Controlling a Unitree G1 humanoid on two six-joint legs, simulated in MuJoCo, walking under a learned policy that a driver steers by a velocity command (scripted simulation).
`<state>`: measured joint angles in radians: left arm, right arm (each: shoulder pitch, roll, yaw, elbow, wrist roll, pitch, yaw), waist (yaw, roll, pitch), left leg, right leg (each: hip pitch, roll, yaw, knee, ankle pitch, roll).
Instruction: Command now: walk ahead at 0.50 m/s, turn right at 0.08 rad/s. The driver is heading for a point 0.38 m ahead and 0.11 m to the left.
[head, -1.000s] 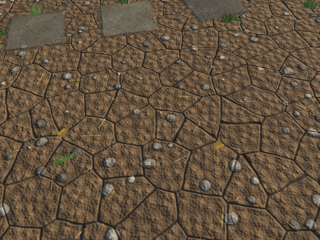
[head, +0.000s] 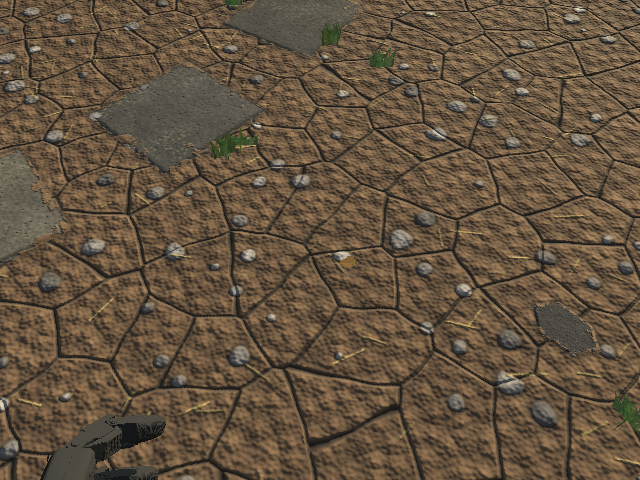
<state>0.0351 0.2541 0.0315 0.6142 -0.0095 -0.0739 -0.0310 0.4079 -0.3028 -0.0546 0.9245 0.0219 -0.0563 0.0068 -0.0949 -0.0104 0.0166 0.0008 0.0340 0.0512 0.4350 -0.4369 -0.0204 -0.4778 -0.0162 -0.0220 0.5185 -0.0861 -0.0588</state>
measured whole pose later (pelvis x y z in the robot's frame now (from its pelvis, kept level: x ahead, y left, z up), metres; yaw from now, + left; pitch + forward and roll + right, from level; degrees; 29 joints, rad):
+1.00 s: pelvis +0.37 +0.04 +0.01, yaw +12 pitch +0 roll +1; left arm 0.22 0.24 0.04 0.91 0.02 0.00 0.03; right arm 0.13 -0.22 -0.02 0.88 -0.02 -0.01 0.00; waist 0.00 0.01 0.01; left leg -0.28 -0.04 0.02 0.48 -0.21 0.03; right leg -0.27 -0.05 0.02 0.53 -0.26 0.04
